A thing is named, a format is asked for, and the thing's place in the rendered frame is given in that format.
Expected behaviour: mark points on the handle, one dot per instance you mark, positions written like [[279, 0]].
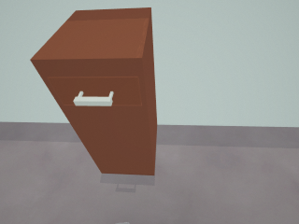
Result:
[[93, 100]]

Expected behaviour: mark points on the drawer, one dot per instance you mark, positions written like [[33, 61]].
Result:
[[126, 90]]

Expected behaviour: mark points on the cabinet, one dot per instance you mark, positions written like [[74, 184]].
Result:
[[116, 42]]

